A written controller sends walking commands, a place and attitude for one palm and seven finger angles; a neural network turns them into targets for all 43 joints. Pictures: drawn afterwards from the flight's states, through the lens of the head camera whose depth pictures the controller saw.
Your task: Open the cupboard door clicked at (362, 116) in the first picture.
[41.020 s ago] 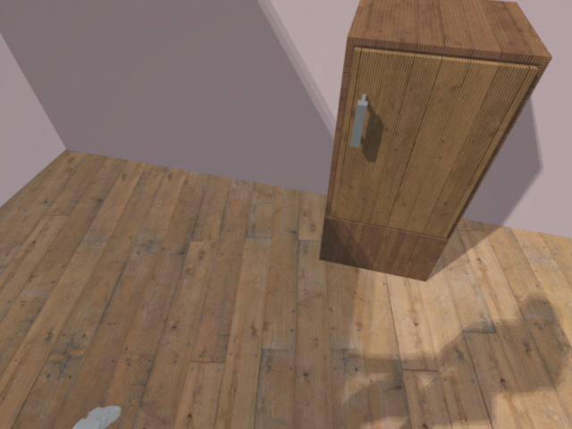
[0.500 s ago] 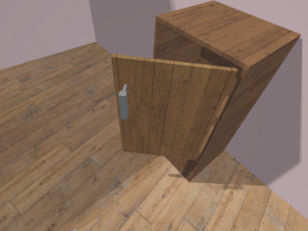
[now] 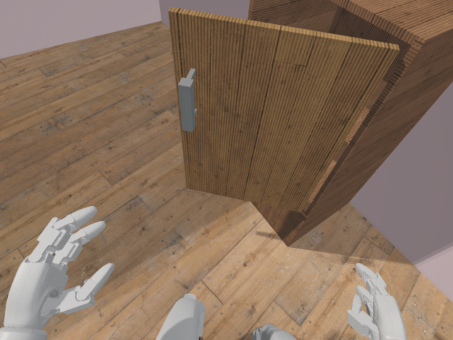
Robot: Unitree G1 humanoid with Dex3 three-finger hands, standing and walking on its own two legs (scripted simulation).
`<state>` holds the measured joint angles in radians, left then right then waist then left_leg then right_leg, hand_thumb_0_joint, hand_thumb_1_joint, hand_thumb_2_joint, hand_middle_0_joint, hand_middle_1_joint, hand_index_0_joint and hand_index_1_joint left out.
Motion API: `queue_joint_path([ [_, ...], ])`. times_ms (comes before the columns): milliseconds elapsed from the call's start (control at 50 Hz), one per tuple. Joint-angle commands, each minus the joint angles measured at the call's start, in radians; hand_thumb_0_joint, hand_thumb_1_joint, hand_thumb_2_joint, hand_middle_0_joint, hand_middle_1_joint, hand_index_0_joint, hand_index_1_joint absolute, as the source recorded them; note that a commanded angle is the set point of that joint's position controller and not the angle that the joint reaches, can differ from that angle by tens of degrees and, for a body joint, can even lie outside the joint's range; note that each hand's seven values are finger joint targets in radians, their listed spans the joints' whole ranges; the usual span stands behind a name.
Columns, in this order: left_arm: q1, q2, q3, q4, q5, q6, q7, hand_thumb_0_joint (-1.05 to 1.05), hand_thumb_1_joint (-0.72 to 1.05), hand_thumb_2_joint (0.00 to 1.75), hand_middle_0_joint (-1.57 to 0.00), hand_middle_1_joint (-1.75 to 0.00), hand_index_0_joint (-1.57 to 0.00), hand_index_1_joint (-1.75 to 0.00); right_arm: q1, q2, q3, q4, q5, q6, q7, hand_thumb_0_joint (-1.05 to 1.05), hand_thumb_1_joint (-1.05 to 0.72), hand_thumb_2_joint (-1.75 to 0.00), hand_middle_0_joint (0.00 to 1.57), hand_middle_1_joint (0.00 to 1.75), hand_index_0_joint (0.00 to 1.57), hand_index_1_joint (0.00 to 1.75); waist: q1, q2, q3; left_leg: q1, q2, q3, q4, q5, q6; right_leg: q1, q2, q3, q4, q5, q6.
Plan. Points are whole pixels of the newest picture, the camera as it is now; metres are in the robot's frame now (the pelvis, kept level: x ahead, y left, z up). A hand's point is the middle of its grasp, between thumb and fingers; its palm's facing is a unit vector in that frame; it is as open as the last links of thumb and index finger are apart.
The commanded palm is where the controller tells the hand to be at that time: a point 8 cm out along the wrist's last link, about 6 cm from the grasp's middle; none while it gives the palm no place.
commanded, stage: raise the hand with hooked fingers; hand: left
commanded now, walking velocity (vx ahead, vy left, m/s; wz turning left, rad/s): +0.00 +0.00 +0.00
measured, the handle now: (190, 100) +0.57 +0.15 +0.07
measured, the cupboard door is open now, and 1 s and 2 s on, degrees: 44 44 44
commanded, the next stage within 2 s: move the hooked fingers beside the handle in 1.52 s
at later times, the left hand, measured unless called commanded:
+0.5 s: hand (84, 242) +0.24 +0.26 +0.04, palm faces -0.12 -0.99 -0.04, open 12.5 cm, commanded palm +0.23 +0.32 +0.07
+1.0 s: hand (53, 200) +0.28 +0.31 +0.09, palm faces -0.04 -1.00 -0.08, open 13.9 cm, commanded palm +0.26 +0.36 +0.09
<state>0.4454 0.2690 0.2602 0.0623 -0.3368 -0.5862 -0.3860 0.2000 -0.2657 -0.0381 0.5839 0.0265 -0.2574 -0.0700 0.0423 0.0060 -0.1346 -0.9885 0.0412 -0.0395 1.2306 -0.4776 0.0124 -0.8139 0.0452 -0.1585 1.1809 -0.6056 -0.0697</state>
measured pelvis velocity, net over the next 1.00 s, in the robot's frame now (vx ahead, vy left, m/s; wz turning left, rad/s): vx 0.00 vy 0.04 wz -0.02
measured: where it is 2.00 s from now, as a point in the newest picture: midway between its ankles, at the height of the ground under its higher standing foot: outside the picture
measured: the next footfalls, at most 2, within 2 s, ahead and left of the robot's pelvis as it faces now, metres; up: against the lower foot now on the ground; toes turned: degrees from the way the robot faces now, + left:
none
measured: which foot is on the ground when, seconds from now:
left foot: down 0.00-1.00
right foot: down 0.00-1.00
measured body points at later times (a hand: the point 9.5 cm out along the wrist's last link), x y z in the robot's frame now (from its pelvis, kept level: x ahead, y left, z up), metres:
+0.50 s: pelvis +0.01 +0.04 +0.01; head +0.08 +0.06 +0.45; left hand +0.24 +0.31 +0.05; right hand +0.18 -0.22 -0.06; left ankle +0.07 +0.11 -0.64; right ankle -0.01 -0.08 -0.64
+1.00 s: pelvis +0.00 +0.04 +0.03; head +0.06 +0.07 +0.47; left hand +0.28 +0.36 +0.10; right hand +0.14 -0.22 -0.04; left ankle +0.07 +0.11 -0.64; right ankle -0.01 -0.08 -0.64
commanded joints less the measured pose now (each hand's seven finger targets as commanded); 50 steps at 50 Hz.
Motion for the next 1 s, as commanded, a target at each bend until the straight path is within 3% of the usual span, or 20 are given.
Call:
queue_joint_path([
  [0, -0.186, 0.164, 0.027, -0.050, -0.002, 0.031, -0.081, 0.00, 0.20, 0.60, -0.25, -0.75, -0.25, -0.75, -0.004, -0.126, -0.030, -0.090, 0.016, -0.049, -0.011, 0.00, -0.90, -0.90, 0.20, 0.30, 0.20, 0.30, -0.108, 0.051, -0.128, 0.171, -0.011, -0.024, -0.122, 0.184, 0.031, -0.052, -0.023, 0.237, -0.271, 0.229, 0.075],
  [40, -0.143, 0.194, 0.063, 0.008, -0.012, 0.149, -0.127, 0.00, 0.15, 0.58, -0.25, -0.78, -0.25, -0.78, -0.012, -0.134, -0.035, -0.124, 0.029, -0.031, -0.012, 0.00, -0.90, -0.90, 0.20, 0.30, 0.20, 0.30, -0.074, -0.007, -0.183, 0.178, -0.019, -0.015, -0.157, 0.205, 0.036, 0.027, -0.031, 0.238, -0.296, 0.246, 0.084],
  [60, -0.107, 0.219, 0.105, 0.029, -0.028, 0.200, -0.143, 0.00, 0.13, 0.57, -0.25, -0.80, -0.25, -0.80, -0.024, -0.137, -0.037, -0.143, 0.033, -0.024, -0.012, 0.00, -0.90, -0.90, 0.20, 0.30, 0.20, 0.30, -0.036, 0.000, -0.234, 0.205, -0.026, -0.014, -0.168, 0.255, 0.035, 0.082, -0.034, 0.238, -0.289, 0.308, 0.086],
  [80, -0.092, 0.229, 0.129, -0.022, -0.047, 0.231, -0.150, 0.00, 0.11, 0.56, -0.26, -0.81, -0.26, -0.81, -0.020, -0.132, -0.034, -0.169, 0.034, -0.016, -0.008, 0.00, -0.90, -0.90, 0.20, 0.30, 0.20, 0.30, -0.020, -0.003, -0.301, 0.240, -0.028, -0.010, -0.183, 0.299, 0.036, 0.142, -0.043, 0.232, -0.285, 0.384, 0.095],
  [120, -0.063, 0.250, 0.207, -0.103, -0.084, 0.251, -0.127, 0.00, 0.06, 0.54, -0.26, -0.84, -0.26, -0.84, -0.024, -0.113, -0.039, -0.191, 0.028, -0.008, -0.004, 0.00, -0.90, -0.90, 0.20, 0.30, 0.20, 0.30, 0.013, -0.020, -0.389, 0.295, -0.028, -0.013, -0.207, 0.379, 0.035, 0.212, -0.046, 0.206, -0.263, 0.527, 0.107],
  [160, -0.048, 0.255, 0.268, -0.122, -0.105, 0.221, -0.077, 0.00, 0.01, 0.52, -0.26, -0.87, -0.26, -0.87, -0.029, -0.088, -0.040, -0.187, 0.014, -0.009, 0.002, 0.00, -0.90, -0.90, 0.20, 0.30, 0.20, 0.30, 0.038, -0.046, -0.383, 0.291, -0.027, -0.017, -0.215, 0.422, 0.025, 0.233, -0.033, 0.177, -0.237, 0.594, 0.091],
  [200, -0.061, 0.199, 0.234, -0.142, -0.098, 0.159, -0.032, 0.00, -0.03, 0.50, -0.27, -0.90, -0.27, -0.90, -0.022, -0.080, -0.041, -0.170, 0.007, -0.011, 0.011, 0.00, -0.90, -0.90, 0.20, 0.30, 0.20, 0.30, 0.015, -0.029, -0.315, 0.308, -0.023, -0.012, -0.228, 0.412, 0.017, 0.145, -0.018, 0.138, -0.217, 0.548, 0.075],
  [240, -0.124, 0.158, 0.171, -0.106, -0.068, 0.108, -0.012, 0.00, -0.08, 0.48, -0.27, -0.93, -0.27, -0.93, -0.015, -0.092, -0.040, -0.153, 0.002, -0.006, 0.019, 0.00, -0.90, -0.90, 0.20, 0.30, 0.20, 0.30, -0.030, -0.015, -0.229, 0.296, -0.020, -0.017, -0.221, 0.357, 0.015, 0.031, -0.007, 0.111, -0.202, 0.425, 0.063],
  [300, -0.194, 0.140, 0.088, -0.034, -0.031, 0.084, -0.051, 0.00, -0.15, 0.45, -0.27, -0.98, -0.27, -0.98, 0.012, -0.124, -0.036, -0.149, 0.005, -0.005, 0.021, 0.00, -0.90, -0.90, 0.20, 0.30, 0.20, 0.30, -0.070, 0.031, -0.175, 0.283, -0.014, -0.029, -0.215, 0.263, 0.017, -0.082, -0.001, 0.105, -0.198, 0.278, 0.052],
  [360, -0.264, 0.195, 0.077, -0.078, -0.031, 0.100, -0.102, 0.00, -0.22, 0.42, -0.28, -1.02, -0.28, -1.02, 0.031, -0.153, -0.033, -0.166, 0.014, -0.016, 0.015, 0.00, -0.90, -0.90, 0.20, 0.30, 0.20, 0.30, -0.075, 0.076, -0.229, 0.343, -0.008, -0.054, -0.244, 0.222, 0.018, -0.087, -0.001, 0.107, -0.216, 0.222, 0.044],
  [380, -0.267, 0.217, 0.088, -0.121, -0.034, 0.105, -0.112, 0.00, -0.24, 0.41, -0.28, -1.03, -0.28, -1.03, 0.036, -0.158, -0.035, -0.176, 0.017, -0.022, 0.014, 0.00, -0.90, -0.90, 0.20, 0.30, 0.20, 0.30, -0.065, 0.106, -0.284, 0.398, -0.004, -0.061, -0.261, 0.230, 0.014, -0.079, -0.003, 0.105, -0.223, 0.219, 0.042],
  [460, -0.277, 0.350, 0.214, -0.231, -0.044, 0.116, -0.071, 0.00, -0.34, 0.37, -0.29, -1.10, -0.29, -1.10, 0.035, -0.161, -0.028, -0.186, 0.014, -0.023, 0.010, 0.00, -0.90, -0.90, 0.20, 0.30, 0.20, 0.30, -0.025, 0.155, -0.341, 0.493, 0.005, -0.102, -0.316, 0.277, -0.008, -0.043, 0.005, 0.085, -0.219, 0.230, 0.028],
  [480, -0.254, 0.314, 0.202, -0.242, -0.049, 0.113, -0.056, 0.00, -0.36, 0.36, -0.29, -1.11, -0.29, -1.11, 0.032, -0.151, -0.025, -0.189, 0.015, -0.019, 0.010, 0.00, -0.90, -0.90, 0.20, 0.30, 0.20, 0.30, -0.020, 0.178, -0.331, 0.520, 0.007, -0.102, -0.332, 0.291, -0.015, -0.050, 0.004, 0.078, -0.223, 0.230, 0.029],
  [560, -0.272, 0.279, 0.202, -0.121, -0.051, 0.138, -0.011, 0.00, -0.45, 0.32, -0.30, -1.17, -0.30, -1.17, 0.031, -0.152, -0.016, -0.184, 0.013, 0.006, 0.011, 0.00, -0.90, -0.90, 0.20, 0.30, 0.20, 0.30, -0.035, 0.156, -0.203, 0.467, 0.010, -0.129, -0.383, 0.163, -0.030, -0.068, 0.010, 0.059, -0.235, 0.181, 0.028],
  [660, -0.384, 0.248, 0.117, 0.074, -0.027, 0.231, -0.086, 0.00, -0.50, 0.30, -0.30, -1.20, -0.30, -1.20, 0.048, -0.180, -0.005, -0.204, 0.026, 0.028, 0.004, 0.00, -0.90, -0.90, 0.20, 0.30, 0.20, 0.30, -0.079, 0.094, -0.100, 0.386, 0.002, -0.125, -0.418, -0.018, -0.011, -0.079, 0.006, 0.067, -0.281, 0.128, 0.035],
  [740, -0.497, 0.329, 0.156, 0.032, -0.032, 0.230, -0.129, 0.00, -0.50, 0.30, -0.30, -1.20, -0.30, -1.20, 0.058, -0.189, -0.005, -0.212, 0.025, 0.017, -0.004, 0.00, -0.90, -0.90, 0.20, 0.30, 0.20, 0.30, -0.077, 0.093, -0.188, 0.451, -0.002, -0.123, -0.414, 0.016, -0.002, -0.051, 0.005, 0.081, -0.301, 0.139, 0.034],
  [780, -0.536, 0.380, 0.205, -0.004, -0.041, 0.195, -0.128, 0.00, -0.50, 0.30, -0.30, -1.20, -0.30, -1.20, 0.061, -0.185, -0.001, -0.204, 0.019, 0.009, -0.004, 0.00, -0.90, -0.90, 0.20, 0.30, 0.20, 0.30, -0.062, 0.137, -0.241, 0.503, -0.003, -0.121, -0.406, 0.074, -0.011, -0.046, 0.008, 0.084, -0.293, 0.155, 0.026],
  [860, -0.565, 0.440, 0.280, 0.030, -0.055, 0.137, -0.105, 0.00, -0.50, 0.30, -0.30, -1.20, -0.30, -1.20, 0.061, -0.183, 0.004, -0.180, 0.011, 0.004, -0.004, 0.00, -0.90, -0.90, 0.20, 0.30, 0.20, 0.30, -0.045, 0.152, -0.212, 0.495, 0.000, -0.130, -0.417, 0.059, -0.018, -0.047, 0.010, 0.086, -0.288, 0.142, 0.020],
  [880, -0.565, 0.425, 0.273, 0.066, -0.057, 0.139, -0.109, 0.00, -0.50, 0.30, -0.30, -1.20, -0.30, -1.20, 0.060, -0.180, 0.007, -0.178, 0.012, 0.007, -0.004, 0.00, -0.90, -0.90, 0.20, 0.30, 0.20, 0.30, -0.052, 0.148, -0.200, 0.479, -0.003, -0.120, -0.418, 0.056, -0.014, -0.040, 0.007, 0.085, -0.294, 0.139, 0.023],
  [980, -0.589, 0.407, 0.233, 0.218, -0.052, 0.219, -0.169, 0.00, -0.50, 0.30, -0.30, -1.20, -0.30, -1.20, 0.081, -0.195, 0.004, -0.174, 0.026, 0.022, -0.010, 0.00, -0.90, -0.90, 0.20, 0.30, 0.20, 0.30, -0.063, 0.118, -0.186, 0.438, -0.008, -0.089, -0.413, 0.063, 0.004, -0.007, 0.002, 0.091, -0.326, 0.155, 0.030],
])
